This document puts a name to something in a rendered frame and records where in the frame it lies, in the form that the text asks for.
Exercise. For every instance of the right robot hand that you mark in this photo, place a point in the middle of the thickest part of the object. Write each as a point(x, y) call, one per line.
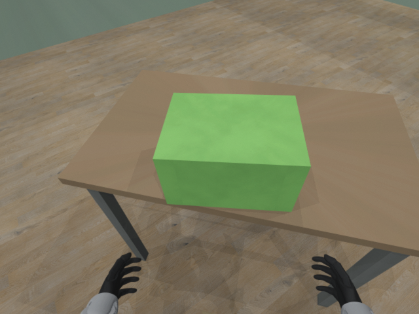
point(344, 290)

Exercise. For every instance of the carton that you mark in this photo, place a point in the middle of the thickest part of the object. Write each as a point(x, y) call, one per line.
point(237, 151)

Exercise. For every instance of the left robot forearm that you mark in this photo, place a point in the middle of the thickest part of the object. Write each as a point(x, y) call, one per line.
point(102, 303)

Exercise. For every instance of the left robot hand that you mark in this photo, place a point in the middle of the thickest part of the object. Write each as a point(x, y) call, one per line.
point(114, 280)

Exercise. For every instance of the table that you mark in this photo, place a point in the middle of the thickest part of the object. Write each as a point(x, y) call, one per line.
point(362, 187)

